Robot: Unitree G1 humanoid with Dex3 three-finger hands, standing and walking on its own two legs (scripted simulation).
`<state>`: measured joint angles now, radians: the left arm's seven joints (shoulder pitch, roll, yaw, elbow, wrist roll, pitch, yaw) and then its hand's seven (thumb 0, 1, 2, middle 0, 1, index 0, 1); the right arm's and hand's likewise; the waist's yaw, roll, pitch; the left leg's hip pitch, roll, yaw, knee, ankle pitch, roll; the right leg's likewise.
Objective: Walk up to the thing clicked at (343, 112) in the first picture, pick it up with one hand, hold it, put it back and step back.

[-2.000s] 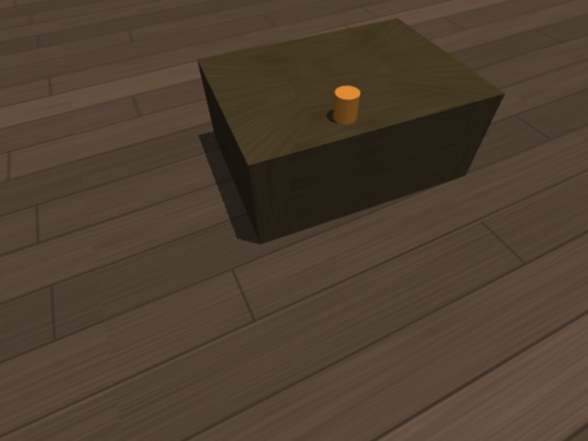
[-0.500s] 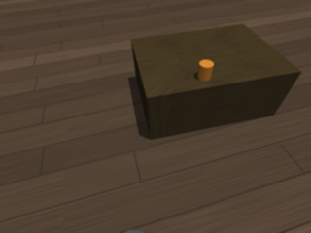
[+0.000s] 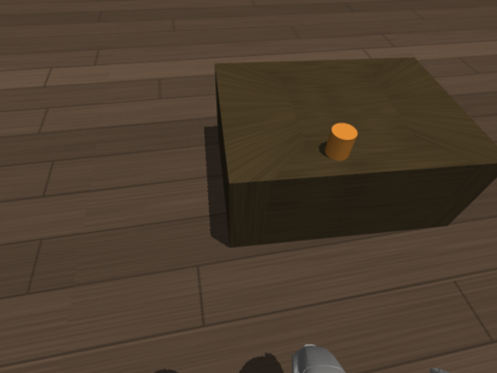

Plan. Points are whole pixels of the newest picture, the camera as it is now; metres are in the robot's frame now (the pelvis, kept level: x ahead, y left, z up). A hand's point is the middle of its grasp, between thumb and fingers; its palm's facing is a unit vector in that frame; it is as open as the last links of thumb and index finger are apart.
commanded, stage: walk up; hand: right
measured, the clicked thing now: (340, 142) +0.88 -0.30 -0.26
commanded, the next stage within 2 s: none
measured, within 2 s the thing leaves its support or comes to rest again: neither
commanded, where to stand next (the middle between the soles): +0.44 -0.15 m, yaw +7 degrees
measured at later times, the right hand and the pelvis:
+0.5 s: hand (448, 300) +0.28 -0.38 -0.13, palm faces -0.17 +0.91 -0.37, open 7.4 cm; pelvis +0.18 -0.12 +0.01, yaw +4 degrees
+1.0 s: hand (457, 244) +0.42 -0.47 -0.15, palm faces -0.12 +0.90 -0.41, open 7.4 cm; pelvis +0.34 -0.19 -0.02, yaw +6 degrees
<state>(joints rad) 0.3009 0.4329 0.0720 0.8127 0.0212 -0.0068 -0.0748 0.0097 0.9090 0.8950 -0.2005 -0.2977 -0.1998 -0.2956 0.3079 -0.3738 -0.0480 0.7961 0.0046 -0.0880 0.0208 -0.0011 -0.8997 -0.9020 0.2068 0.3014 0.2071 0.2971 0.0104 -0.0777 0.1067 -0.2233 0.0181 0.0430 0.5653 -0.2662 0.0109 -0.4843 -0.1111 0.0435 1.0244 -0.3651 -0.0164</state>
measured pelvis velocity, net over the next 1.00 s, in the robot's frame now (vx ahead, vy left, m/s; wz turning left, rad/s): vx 0.34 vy -0.19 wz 0.11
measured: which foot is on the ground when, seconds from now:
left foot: down 0.00-0.18, up 0.20-0.58, down 0.60-1.00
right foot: up 0.00-0.14, down 0.16-0.62, up 0.64-0.96, down 0.98-1.00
